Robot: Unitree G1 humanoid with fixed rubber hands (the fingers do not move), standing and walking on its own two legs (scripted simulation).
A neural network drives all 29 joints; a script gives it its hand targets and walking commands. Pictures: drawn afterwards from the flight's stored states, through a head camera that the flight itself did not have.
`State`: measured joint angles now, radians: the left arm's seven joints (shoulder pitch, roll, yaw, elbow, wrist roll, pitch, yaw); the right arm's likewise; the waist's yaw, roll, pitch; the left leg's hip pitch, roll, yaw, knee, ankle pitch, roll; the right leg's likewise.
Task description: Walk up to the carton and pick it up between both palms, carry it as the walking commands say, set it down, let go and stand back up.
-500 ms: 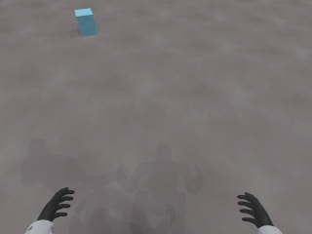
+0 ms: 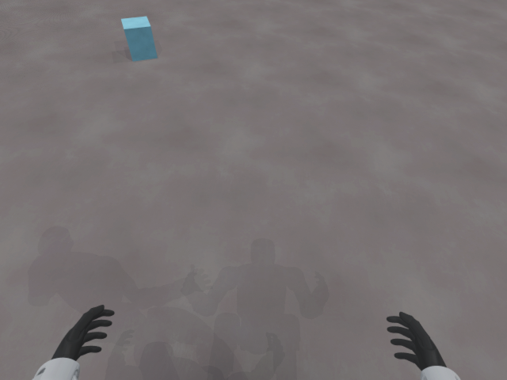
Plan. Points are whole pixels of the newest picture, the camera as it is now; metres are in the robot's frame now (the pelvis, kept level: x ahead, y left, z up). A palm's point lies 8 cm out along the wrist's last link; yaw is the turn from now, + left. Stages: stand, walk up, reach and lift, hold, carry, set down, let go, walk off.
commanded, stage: stand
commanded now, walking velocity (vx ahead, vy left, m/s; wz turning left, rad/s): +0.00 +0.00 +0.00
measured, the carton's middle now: (139, 38) +2.62 +0.92 -0.63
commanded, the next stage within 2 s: walk up in 0.16 s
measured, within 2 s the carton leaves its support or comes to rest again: neither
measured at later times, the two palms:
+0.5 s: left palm out of the picture +0.11 +0.30 -0.07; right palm (409, 347) +0.18 -0.25 -0.06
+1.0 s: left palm (30, 277) +0.30 +0.42 -0.08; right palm (323, 277) +0.29 -0.12 -0.05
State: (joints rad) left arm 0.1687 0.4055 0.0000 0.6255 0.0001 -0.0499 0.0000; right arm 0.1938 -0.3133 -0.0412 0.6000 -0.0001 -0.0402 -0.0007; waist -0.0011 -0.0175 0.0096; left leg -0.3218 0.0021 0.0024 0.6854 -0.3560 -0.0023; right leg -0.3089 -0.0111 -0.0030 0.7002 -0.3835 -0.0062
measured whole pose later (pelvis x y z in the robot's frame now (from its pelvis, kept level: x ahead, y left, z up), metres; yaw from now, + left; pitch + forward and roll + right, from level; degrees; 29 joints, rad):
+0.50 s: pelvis +0.02 +0.01 +0.01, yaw +5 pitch -1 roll +2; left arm 0.26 0.36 0.00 0.65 0.00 -0.01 0.00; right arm 0.21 -0.33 -0.04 0.60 0.00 0.05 0.07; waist 0.00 -0.03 0.00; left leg -0.45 -0.03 0.00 1.00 -0.43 -0.01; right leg -0.21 -0.09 -0.06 0.60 -0.38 0.02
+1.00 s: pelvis +0.21 +0.15 +0.03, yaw +16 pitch +3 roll -3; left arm 0.17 0.31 0.00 0.70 0.00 -0.01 -0.07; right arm 0.48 -0.30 -0.04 0.64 0.00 -0.05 0.01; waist -0.08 -0.02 -0.03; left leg -0.18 0.06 -0.04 0.40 -0.28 -0.01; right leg -0.69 -0.09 -0.08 1.14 -0.28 0.04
